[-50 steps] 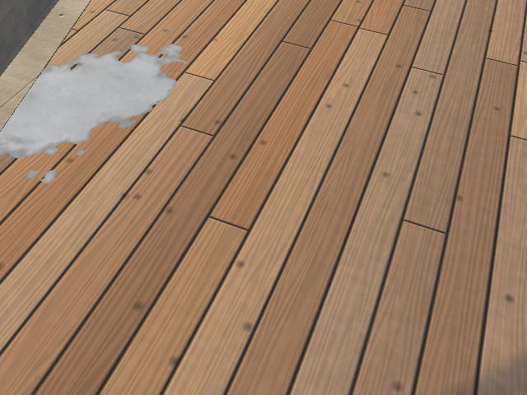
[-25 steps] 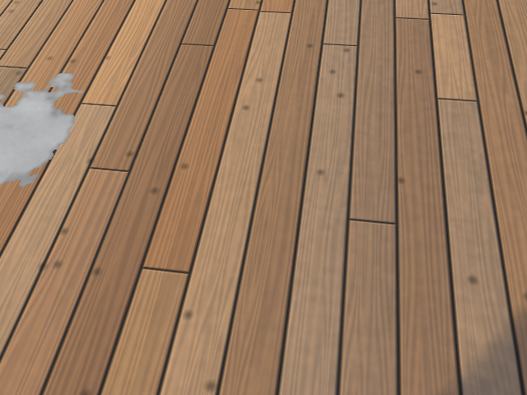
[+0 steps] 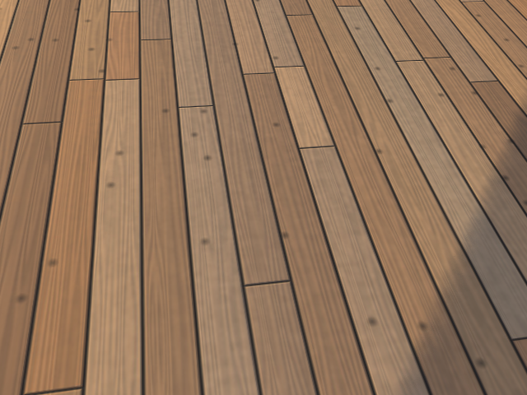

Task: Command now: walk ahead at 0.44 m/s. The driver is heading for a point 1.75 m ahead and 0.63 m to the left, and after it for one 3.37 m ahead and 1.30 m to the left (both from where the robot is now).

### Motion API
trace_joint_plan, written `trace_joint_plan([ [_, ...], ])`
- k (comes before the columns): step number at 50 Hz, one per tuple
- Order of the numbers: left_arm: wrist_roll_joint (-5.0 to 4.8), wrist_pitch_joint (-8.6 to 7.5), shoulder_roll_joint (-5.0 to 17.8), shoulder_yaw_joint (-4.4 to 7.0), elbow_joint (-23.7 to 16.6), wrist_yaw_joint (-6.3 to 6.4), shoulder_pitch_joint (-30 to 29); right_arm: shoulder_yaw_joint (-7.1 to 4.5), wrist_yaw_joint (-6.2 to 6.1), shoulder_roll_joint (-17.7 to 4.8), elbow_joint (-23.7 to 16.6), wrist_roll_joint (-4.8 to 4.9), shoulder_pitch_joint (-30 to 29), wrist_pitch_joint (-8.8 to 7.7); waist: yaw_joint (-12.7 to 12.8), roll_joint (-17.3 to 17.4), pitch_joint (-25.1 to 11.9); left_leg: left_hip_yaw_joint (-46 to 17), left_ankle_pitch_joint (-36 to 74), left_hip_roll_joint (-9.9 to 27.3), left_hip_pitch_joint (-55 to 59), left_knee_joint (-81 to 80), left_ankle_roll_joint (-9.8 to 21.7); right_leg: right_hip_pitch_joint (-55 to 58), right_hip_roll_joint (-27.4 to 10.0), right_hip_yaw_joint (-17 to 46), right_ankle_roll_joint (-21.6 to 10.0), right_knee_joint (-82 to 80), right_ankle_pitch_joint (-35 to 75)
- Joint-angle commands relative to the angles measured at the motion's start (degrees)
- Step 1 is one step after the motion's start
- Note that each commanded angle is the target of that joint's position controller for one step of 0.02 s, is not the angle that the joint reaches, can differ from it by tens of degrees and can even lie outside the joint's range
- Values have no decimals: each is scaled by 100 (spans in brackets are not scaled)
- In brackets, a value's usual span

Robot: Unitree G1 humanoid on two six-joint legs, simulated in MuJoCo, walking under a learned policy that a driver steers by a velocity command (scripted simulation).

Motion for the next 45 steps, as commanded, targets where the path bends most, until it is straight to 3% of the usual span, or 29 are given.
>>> trace_joint_plan([
  [1,-1,-99,47,-98,-629,-40,-939,-167,53,-705,-127,49,147,-76,-73,1103,502,-992,2072,1003,125,-512,811,-597,-204,-659,180,-829,303],
  [3,-87,-127,-65,-177,-746,-57,-1295,-217,40,-853,7,9,399,-51,-198,1167,540,-997,2393,1037,15,-382,808,-158,-124,-789,172,-1474,259],
  [5,-128,-166,19,-179,-772,-3,-1314,-264,29,-1005,90,-14,512,-21,-163,1168,495,-1135,2779,1168,9,-167,797,307,-8,-858,62,-1878,108],
  [7,-149,-230,151,-133,-667,109,-875,-277,18,-1057,115,-7,413,-3,130,1158,311,-1262,3371,1244,-109,256,690,1213,140,-815,-109,-2332,59],
  [8,-123,-281,249,-82,-466,188,-276,-279,17,-1067,118,46,298,-7,460,992,25,-1098,3801,1080,-288,897,570,2145,217,-806,-237,-2779,313],
  [9,-18,-362,515,9,-250,286,504,-251,27,-963,80,113,227,-33,813,711,-517,-832,3370,771,-883,1937,437,3472,-173,-447,-410,-2900,426],
  [10,133,-402,1072,134,-225,399,1405,-118,49,-469,-238,211,178,-60,1162,-218,-1461,-485,1243,298,-2243,3691,246,5108,-1870,1373,-765,-3170,-832],
  [11,66,-320,1378,213,-166,397,1457,-130,5,-412,-336,193,507,1,939,-1118,-1754,-228,-1603,-223,-3217,4819,249,5108,-2862,3251,-1127,-3839,-1165],
  [12,-36,-294,844,87,-166,374,1088,-244,-21,-795,-194,48,248,104,782,-284,-904,-534,-1243,147,-3432,5272,349,4323,-2555,2867,-1069,-3901,-1594],
  [13,-84,-314,463,-17,-193,360,638,-225,48,-627,-197,30,70,114,571,-135,-197,-514,-773,332,-3447,5157,350,3605,-2247,2047,-962,-4095,-1248],
  [14,-94,-346,232,-77,-195,349,399,-207,90,-487,-150,27,17,143,436,-179,94,-434,-497,460,-3301,4977,306,3168,-1951,1377,-822,-4286,-631],
  [16,-129,-428,68,-127,-100,374,360,-225,176,-423,-72,-89,66,272,244,-373,313,-321,-281,549,-3117,4886,185,2735,-1613,534,-704,-4473,235],
  [20,-200,-599,147,-77,122,366,646,-216,304,-293,-311,-124,-526,367,186,-202,398,-233,341,601,-3679,4827,64,2862,-1613,-234,-814,-4657,1369],
  [24,-183,-597,98,-86,307,361,804,-134,406,-189,-633,-117,-1375,346,258,-134,585,-15,1185,595,-3857,3810,-6,2872,-1452,-997,-791,-4654,1975],
  [28,-187,-575,356,-24,480,400,1046,-45,506,-181,-946,-130,-2158,325,421,-73,724,465,1464,481,-3312,2522,200,3051,-1545,-1446,-685,-4609,2430],
  [31,-180,-483,547,10,614,445,1218,-72,460,-298,-1039,-167,-2202,341,376,-80,553,795,832,125,-2921,2111,499,3716,-1642,-1727,-578,-3884,4334],
  [33,-150,-369,761,54,666,484,1245,-153,376,-469,-913,-188,-1579,330,80,-213,71,945,134,-309,-2121,1999,772,3958,-1671,-1856,-545,-2581,5807],
  [34,-163,-310,824,63,649,490,1229,-239,318,-608,-699,-218,-835,280,-246,-131,-374,856,137,-492,-1145,1653,937,3643,-1634,-1908,-489,-1451,5466],
  [35,-141,-298,750,35,530,475,1210,-396,216,-987,-422,-281,88,256,-644,283,-925,90,-175,-69,304,1365,1187,2589,-1474,-1951,-327,176,3953],
  [36,-196,-329,-18,-128,120,340,1510,-567,135,-1709,-514,-237,-70,284,-142,1764,-1414,-2942,-313,1793,2157,1122,2012,-69,-438,-1785,38,2348,-1515],
  [37,-155,-387,467,-37,-91,326,771,-585,113,-1701,-643,-32,195,346,-546,981,-1809,-4483,-137,2102,2250,284,2258,-761,-42,-476,71,3049,-1733],
  [38,-215,-449,436,-54,-253,303,313,-547,58,-1553,-525,-6,-84,365,-408,651,-932,-3471,303,1948,1691,157,2058,-1167,-418,-226,2,2834,-1041],
  [39,-222,-510,363,-105,-210,312,380,-467,30,-1239,-481,27,-320,345,-144,376,-345,-2865,974,1739,821,84,1842,-912,-634,-284,-22,2229,-635],
  [40,-166,-482,346,-102,-141,324,448,-407,16,-1042,-496,26,-563,301,111,227,-52,-2384,1569,1411,189,29,1626,-545,-771,-265,0,1792,-568],
  [42,-12,-265,312,-109,-75,310,742,-319,27,-827,-547,65,-791,209,418,307,-66,-1854,2227,1069,-510,-114,1527,113,-827,-247,132,1360,-623],
  [45,3,-99,159,-136,-174,254,541,-357,66,-978,-472,63,-588,94,441,355,16,-1600,2190,802,-869,-300,1508,80,-792,-399,282,748,-310],
])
